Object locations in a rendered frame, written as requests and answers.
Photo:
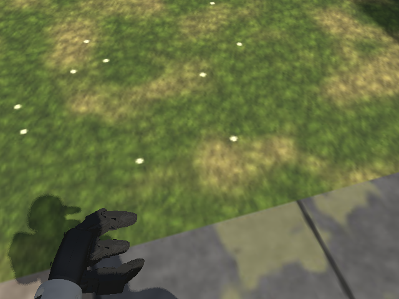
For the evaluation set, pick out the robot left forearm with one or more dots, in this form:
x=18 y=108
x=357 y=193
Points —
x=58 y=289

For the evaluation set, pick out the left robot hand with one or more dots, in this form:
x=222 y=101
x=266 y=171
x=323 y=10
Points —
x=81 y=247

